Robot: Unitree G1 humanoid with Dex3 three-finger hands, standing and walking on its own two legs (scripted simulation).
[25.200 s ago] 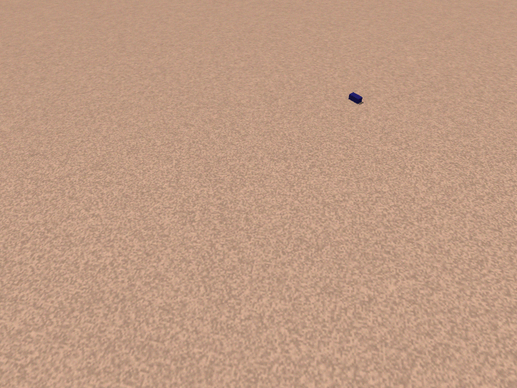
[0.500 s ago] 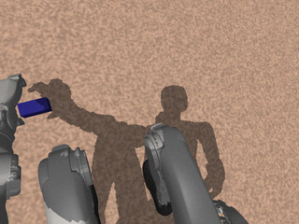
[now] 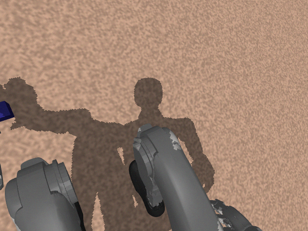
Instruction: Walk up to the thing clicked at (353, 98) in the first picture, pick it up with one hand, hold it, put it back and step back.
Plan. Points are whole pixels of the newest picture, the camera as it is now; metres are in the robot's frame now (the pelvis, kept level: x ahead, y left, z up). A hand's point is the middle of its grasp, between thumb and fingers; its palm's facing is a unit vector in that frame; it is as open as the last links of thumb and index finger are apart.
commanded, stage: rest palm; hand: left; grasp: from above
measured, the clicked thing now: out of the picture +0.46 +0.29 -0.29
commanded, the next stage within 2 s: close in 1.04 s
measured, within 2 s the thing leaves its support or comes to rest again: neither
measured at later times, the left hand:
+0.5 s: hand out of the picture +0.45 +0.29 -0.25, palm faces -0.44 -0.14 -0.88, open 12.8 cm
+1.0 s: hand out of the picture +0.44 +0.28 -0.26, palm faces -0.45 -0.13 -0.88, open 12.6 cm
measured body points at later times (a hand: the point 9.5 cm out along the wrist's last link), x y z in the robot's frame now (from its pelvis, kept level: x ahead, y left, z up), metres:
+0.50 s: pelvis +0.00 +0.00 +0.00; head +0.28 +0.11 +0.34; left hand +0.47 +0.29 -0.20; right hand +0.04 -0.25 -0.07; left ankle +0.07 +0.14 -0.27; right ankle +0.11 -0.11 -0.27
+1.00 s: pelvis +0.00 +0.01 +0.00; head +0.28 +0.12 +0.33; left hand +0.46 +0.29 -0.21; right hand +0.03 -0.24 -0.06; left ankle +0.07 +0.14 -0.27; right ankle +0.11 -0.11 -0.27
